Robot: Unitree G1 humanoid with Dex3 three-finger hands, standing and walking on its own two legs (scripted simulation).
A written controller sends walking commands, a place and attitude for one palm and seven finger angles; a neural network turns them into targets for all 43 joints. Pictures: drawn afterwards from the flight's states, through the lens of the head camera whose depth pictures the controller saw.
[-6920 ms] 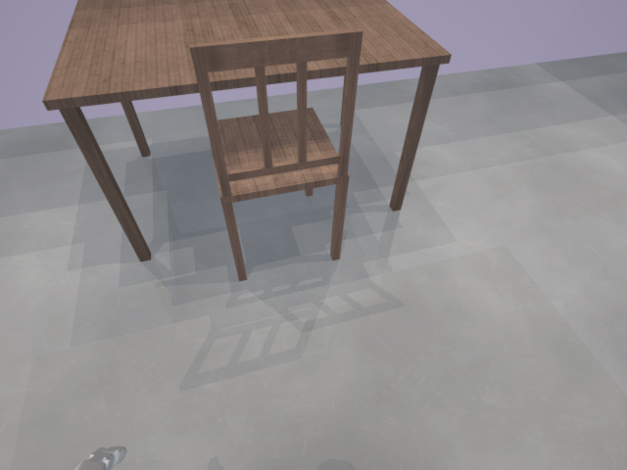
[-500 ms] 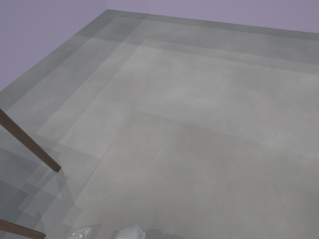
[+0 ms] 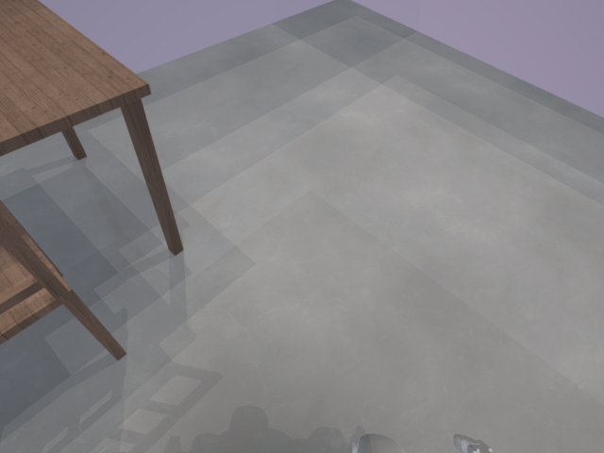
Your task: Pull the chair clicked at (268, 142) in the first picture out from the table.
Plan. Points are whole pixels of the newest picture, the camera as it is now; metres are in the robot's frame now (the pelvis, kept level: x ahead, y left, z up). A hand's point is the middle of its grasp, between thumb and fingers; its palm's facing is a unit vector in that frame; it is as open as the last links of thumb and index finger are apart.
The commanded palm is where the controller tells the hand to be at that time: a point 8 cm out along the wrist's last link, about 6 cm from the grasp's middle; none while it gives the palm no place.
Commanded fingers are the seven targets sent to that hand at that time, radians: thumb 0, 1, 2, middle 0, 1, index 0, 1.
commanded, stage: turn to face it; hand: left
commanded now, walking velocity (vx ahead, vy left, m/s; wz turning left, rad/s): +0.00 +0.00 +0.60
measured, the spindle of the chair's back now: out of the picture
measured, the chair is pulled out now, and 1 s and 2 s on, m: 0.00 0.00 0.00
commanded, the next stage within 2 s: take the last steps up to it in 1.48 s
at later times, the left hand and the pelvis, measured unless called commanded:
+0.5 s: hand out of the picture +0.07 +0.17 -0.14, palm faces +0.26 -0.92 -0.30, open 7.4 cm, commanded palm none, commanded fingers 0.00 0.90 0.90 -0.20 -0.30 -0.20 -0.30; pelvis -0.01 -0.06 -0.01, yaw +17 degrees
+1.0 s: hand out of the picture -0.15 +0.20 -0.19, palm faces +0.61 -0.74 -0.27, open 7.4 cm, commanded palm none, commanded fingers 0.00 0.90 0.90 -0.20 -0.30 -0.20 -0.30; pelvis -0.04 +0.00 -0.01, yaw +35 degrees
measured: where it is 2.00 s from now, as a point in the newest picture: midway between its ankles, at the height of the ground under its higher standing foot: outside the picture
